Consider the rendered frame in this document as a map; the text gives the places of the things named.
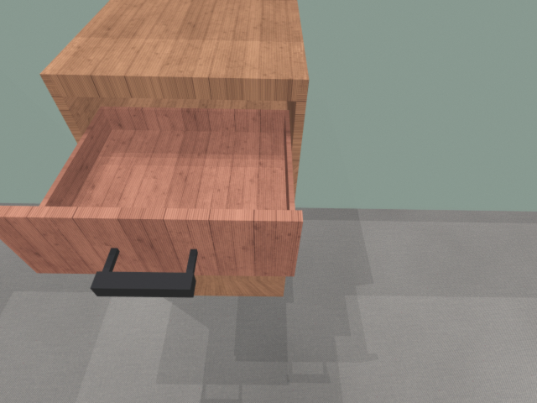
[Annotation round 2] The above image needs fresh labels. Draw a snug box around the handle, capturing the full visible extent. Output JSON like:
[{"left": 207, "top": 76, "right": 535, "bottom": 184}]
[{"left": 91, "top": 248, "right": 198, "bottom": 297}]

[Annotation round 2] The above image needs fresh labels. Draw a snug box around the drawer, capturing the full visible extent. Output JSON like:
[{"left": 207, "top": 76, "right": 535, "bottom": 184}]
[{"left": 0, "top": 107, "right": 303, "bottom": 276}]

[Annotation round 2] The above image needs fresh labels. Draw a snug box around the cabinet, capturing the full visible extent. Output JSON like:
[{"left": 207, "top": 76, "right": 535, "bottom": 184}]
[{"left": 40, "top": 0, "right": 309, "bottom": 296}]

